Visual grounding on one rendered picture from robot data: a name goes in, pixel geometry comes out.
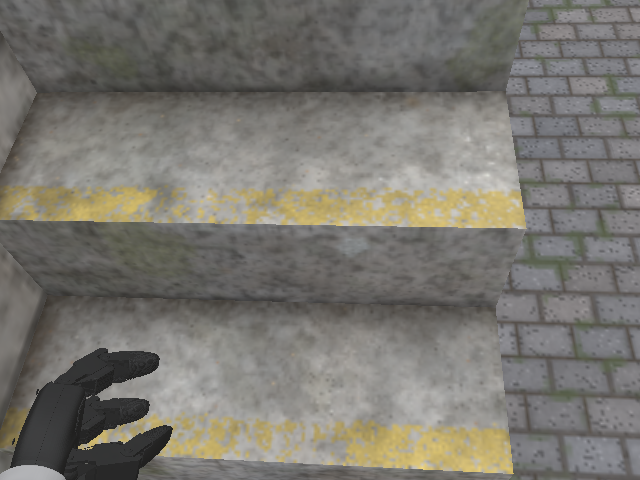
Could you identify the left robot hand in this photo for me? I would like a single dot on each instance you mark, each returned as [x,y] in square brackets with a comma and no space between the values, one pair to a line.
[61,419]

